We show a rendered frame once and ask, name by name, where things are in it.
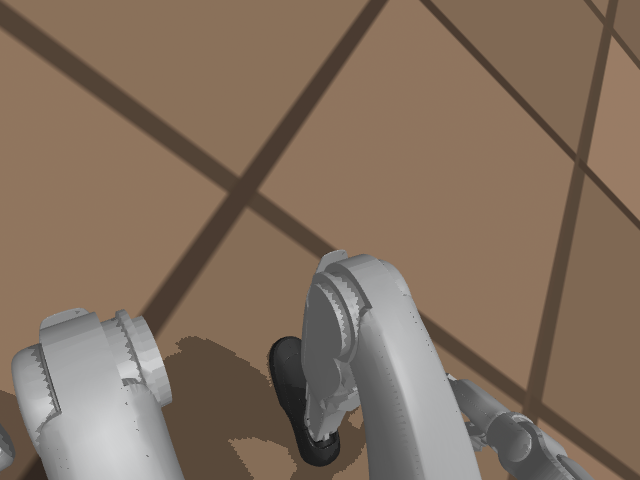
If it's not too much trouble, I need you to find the right robot hand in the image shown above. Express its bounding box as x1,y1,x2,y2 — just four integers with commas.
445,372,511,452

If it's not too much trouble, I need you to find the right robot foot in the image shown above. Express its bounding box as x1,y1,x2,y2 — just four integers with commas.
269,336,340,467

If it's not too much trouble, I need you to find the right robot arm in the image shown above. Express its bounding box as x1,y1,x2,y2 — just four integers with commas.
486,412,594,480

